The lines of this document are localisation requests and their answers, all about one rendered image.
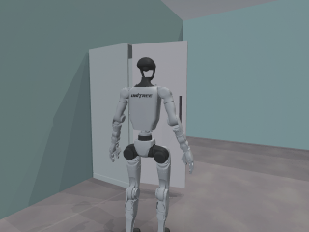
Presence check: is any left robot shin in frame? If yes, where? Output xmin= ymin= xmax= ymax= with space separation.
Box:
xmin=125 ymin=187 xmax=139 ymax=232

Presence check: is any robot right upper arm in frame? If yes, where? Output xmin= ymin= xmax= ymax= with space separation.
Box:
xmin=157 ymin=87 xmax=178 ymax=127

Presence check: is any left robot hand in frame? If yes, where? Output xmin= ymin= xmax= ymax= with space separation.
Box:
xmin=109 ymin=143 xmax=122 ymax=162

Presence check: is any robot right forearm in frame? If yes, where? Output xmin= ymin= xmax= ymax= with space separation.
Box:
xmin=172 ymin=115 xmax=190 ymax=153

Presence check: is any robot left forearm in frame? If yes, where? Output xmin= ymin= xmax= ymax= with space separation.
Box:
xmin=111 ymin=118 xmax=122 ymax=145

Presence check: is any fridge door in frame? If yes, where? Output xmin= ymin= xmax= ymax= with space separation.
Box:
xmin=132 ymin=41 xmax=188 ymax=189

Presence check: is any robot left upper arm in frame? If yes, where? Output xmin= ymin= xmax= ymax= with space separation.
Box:
xmin=113 ymin=87 xmax=132 ymax=123

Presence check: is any handle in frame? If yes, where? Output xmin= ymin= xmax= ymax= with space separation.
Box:
xmin=179 ymin=96 xmax=182 ymax=121

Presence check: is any right robot hand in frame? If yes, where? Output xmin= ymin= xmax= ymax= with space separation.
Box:
xmin=181 ymin=150 xmax=194 ymax=175

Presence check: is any robot torso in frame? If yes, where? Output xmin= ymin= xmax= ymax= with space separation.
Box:
xmin=128 ymin=84 xmax=162 ymax=158

